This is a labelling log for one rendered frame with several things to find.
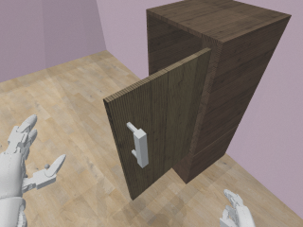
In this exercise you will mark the handle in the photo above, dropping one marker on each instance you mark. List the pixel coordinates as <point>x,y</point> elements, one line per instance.
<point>141,145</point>

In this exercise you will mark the robot left hand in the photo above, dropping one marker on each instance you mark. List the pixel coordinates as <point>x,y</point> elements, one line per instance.
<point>13,166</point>

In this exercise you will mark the robot left forearm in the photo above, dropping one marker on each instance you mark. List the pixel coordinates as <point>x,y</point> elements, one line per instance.
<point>12,212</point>

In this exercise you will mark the robot right hand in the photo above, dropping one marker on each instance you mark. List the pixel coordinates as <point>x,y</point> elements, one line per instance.
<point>240,214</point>

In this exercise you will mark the cupboard door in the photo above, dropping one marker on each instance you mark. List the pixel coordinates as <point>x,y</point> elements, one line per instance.
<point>165,106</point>

